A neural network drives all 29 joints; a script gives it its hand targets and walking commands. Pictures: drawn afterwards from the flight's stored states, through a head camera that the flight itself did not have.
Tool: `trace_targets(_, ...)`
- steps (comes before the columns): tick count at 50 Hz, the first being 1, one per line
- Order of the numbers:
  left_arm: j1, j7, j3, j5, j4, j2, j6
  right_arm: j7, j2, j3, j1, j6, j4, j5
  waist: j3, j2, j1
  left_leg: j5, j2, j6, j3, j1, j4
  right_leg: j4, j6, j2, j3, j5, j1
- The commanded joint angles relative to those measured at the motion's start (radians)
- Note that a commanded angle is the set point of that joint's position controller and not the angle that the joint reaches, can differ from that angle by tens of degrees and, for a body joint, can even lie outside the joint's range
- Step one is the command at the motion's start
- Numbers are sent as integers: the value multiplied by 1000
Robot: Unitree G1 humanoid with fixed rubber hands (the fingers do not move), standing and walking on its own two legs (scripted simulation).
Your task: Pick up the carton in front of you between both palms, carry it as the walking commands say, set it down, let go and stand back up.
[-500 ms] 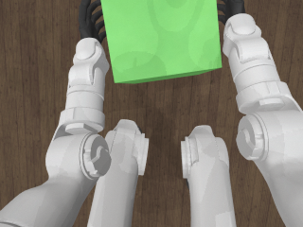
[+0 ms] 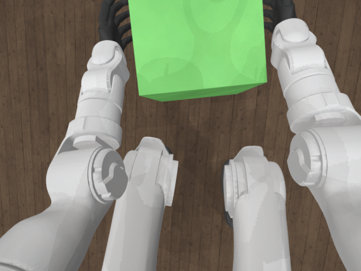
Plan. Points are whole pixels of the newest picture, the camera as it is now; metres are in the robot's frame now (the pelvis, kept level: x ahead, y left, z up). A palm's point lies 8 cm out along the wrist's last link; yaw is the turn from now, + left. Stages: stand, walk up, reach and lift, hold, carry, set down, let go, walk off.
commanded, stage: set down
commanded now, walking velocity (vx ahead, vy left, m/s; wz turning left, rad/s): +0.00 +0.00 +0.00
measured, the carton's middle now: (195, 48) +0.51 +0.02 -0.24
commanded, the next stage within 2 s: let go in 1.74 s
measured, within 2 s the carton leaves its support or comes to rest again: rests again in 0.14 s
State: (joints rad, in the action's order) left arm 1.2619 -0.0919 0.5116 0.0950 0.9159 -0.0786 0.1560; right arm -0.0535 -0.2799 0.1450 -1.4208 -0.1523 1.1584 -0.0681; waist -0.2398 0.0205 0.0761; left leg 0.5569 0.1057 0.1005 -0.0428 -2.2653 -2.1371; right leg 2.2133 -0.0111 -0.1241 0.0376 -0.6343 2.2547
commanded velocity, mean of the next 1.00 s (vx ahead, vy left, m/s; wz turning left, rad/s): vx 0.00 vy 0.00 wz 0.00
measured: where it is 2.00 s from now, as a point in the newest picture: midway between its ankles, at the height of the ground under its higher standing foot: (194, 196)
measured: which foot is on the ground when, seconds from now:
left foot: down 0.00-1.00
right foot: down 0.00-1.00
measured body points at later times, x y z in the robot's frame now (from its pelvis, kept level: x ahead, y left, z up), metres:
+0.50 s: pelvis +0.00 +0.00 -0.01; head +0.36 -0.03 +0.26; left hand +0.51 +0.18 -0.18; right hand +0.55 -0.14 -0.19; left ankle +0.12 +0.13 -0.34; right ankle +0.09 -0.11 -0.34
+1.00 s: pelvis -0.01 +0.01 +0.04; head +0.33 +0.00 +0.33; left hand +0.51 +0.21 -0.10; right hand +0.57 -0.17 -0.09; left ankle +0.12 +0.13 -0.34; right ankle +0.09 -0.10 -0.34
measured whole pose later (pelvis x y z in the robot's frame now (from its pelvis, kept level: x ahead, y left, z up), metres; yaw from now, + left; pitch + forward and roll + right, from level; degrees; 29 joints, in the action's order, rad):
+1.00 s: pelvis -0.01 +0.01 +0.04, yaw +0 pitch +40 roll +2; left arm 1.16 -0.19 0.25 -0.18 0.83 -0.18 0.11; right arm -0.03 -0.44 0.04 -1.36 -0.13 1.05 0.14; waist -0.17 0.00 0.08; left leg 0.52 0.06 0.04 0.00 -2.19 -2.01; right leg 2.08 0.01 -0.04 0.02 -0.60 2.17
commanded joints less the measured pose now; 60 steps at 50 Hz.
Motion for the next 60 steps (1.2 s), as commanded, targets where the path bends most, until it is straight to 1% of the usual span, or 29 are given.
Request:
trace_targets(1,496,223,-306,-50,-10,725,-12,204,750,-180,-430,46,-102,43,848,-94,-19,-317,30,-62,111,400,79,-230,32,-4,-12,329,-334)
trace_targets(6,476,231,-270,-33,19,679,-9,207,709,-140,-395,38,-75,8,782,-76,-31,-279,30,-62,107,356,79,-231,40,-2,-2,307,-319)
trace_targets(12,457,233,-236,-22,44,624,-8,213,654,-95,-359,26,-42,-36,719,-67,-46,-249,31,-59,101,322,79,-231,47,4,5,284,-303)
trace_targets(16,453,226,-223,-26,57,589,-16,211,611,-80,-347,26,-37,-51,712,-66,-50,-252,28,-50,102,328,72,-225,44,12,7,290,-318)
trace_targets(18,439,214,-210,-30,67,546,-24,202,556,-75,-341,34,-38,-52,716,-68,-54,-259,22,-42,102,345,64,-219,39,20,8,297,-336)
trace_targets(19,417,202,-198,-28,79,505,-31,193,511,-71,-337,39,-34,-50,724,-67,-44,-266,18,-38,105,360,65,-216,35,26,7,301,-345)
trace_targets(20,378,182,-170,-28,93,427,-40,176,425,-59,-320,46,-34,-49,731,-68,-40,-270,12,-33,106,375,64,-215,30,33,5,302,-356)
trace_targets(21,324,153,-134,-26,112,312,-53,148,299,-42,-297,54,-32,-47,739,-69,-37,-271,3,-27,107,390,63,-215,24,44,4,300,-371)
trace_targets(23,215,62,-65,-28,139,-42,-93,58,-64,3,-240,76,-32,-36,777,-82,-35,-273,-17,-17,109,418,68,-219,7,68,0,299,-409)
trace_targets(24,189,16,-61,-52,131,-189,-117,16,-207,2,-229,92,-30,-12,801,-91,-28,-283,-25,-17,111,435,72,-221,2,76,2,297,-424)
trace_targets(25,197,-10,-80,-91,128,-231,-136,-3,-233,-16,-250,105,-30,26,826,-96,-16,-302,-31,-21,112,451,71,-217,1,80,10,307,-433)
trace_targets(26,202,-23,-99,-129,131,-250,-151,-9,-242,-40,-267,115,-32,69,849,-100,-3,-321,-37,-27,111,455,70,-207,0,85,16,324,-439)
trace_targets(28,223,-31,-150,-190,128,-255,-170,-5,-247,-98,-305,132,-56,149,892,-118,16,-355,-52,-41,106,450,68,-188,-1,99,26,360,-451)
trace_targets(31,260,-27,-227,-260,104,-243,-178,12,-229,-183,-349,139,-99,244,944,-144,35,-376,-67,-52,101,462,68,-180,2,111,30,365,-475)
trace_targets(33,269,-30,-262,-297,83,-247,-175,20,-234,-211,-362,135,-115,284,1002,-151,44,-385,-75,-53,103,494,69,-177,4,114,27,362,-511)
trace_targets(35,258,-39,-279,-321,56,-259,-170,21,-255,-214,-351,128,-121,299,1073,-151,47,-390,-77,-51,107,537,77,-177,6,115,17,359,-556)
trace_targets(38,218,-59,-287,-339,-6,-279,-155,15,-300,-194,-315,113,-136,288,1207,-157,41,-394,-71,-48,114,610,101,-187,9,111,-8,360,-646)
trace_targets(40,194,-76,-292,-344,-65,-287,-139,9,-322,-172,-298,98,-172,274,1309,-160,31,-387,-62,-47,121,667,128,-205,11,103,-30,354,-704)
trace_targets(42,174,-96,-291,-338,-149,-287,-119,4,-329,-149,-287,78,-231,260,1402,-152,29,-378,-51,-47,131,725,164,-235,15,91,-49,343,-753)
trace_targets(44,151,-109,-280,-317,-205,-279,-92,3,-325,-126,-271,53,-261,244,1419,-141,31,-354,-41,-48,139,747,209,-276,18,81,-57,320,-763)
trace_targets(46,126,-112,-263,-290,-218,-258,-66,7,-307,-103,-244,32,-249,225,1337,-131,31,-312,-36,-48,141,714,252,-319,19,76,-57,279,-719)
trace_targets(48,99,-106,-245,-262,-201,-226,-53,17,-284,-77,-211,26,-210,206,1228,-117,30,-283,-35,-45,139,668,287,-358,20,76,-53,246,-650)
trace_targets(51,74,-91,-233,-234,-189,-182,-53,35,-262,-44,-173,35,-172,177,1157,-98,23,-293,-36,-39,131,647,328,-407,23,73,-48,250,-590)
trace_targets(56,39,-80,-214,-209,-197,-161,-53,52,-257,-15,-139,44,-161,144,1187,-100,26,-324,-34,-31,126,678,403,-489,23,66,-45,282,-610)
trace_targets(60,6,-78,-204,-202,-237,-164,-43,61,-262,-11,-130,35,-206,133,1272,-126,37,-351,-30,-30,134,725,469,-553,15,58,-51,320,-702)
